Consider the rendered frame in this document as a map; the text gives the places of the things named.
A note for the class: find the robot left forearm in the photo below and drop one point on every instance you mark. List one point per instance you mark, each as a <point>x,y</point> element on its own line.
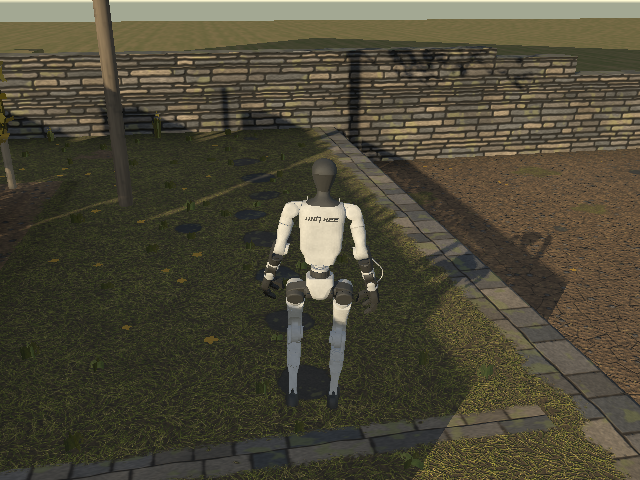
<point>272,264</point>

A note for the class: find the robot right thigh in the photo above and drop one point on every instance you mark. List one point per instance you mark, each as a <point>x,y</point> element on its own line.
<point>342,300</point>

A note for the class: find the left robot shin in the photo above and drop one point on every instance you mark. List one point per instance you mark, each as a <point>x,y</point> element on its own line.
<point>293,360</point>

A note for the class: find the robot right forearm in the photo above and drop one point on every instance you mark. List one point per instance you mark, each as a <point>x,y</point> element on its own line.
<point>367,271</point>

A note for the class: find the robot right upper arm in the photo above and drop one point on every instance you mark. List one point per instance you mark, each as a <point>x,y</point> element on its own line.
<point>353,212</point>

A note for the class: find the left robot hand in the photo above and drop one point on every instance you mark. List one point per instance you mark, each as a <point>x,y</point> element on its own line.
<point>272,283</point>

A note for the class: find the right robot hand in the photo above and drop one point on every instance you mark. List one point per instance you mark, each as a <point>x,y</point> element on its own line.
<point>373,299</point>

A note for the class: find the robot left upper arm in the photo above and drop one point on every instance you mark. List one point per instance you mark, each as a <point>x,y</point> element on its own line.
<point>290,210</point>

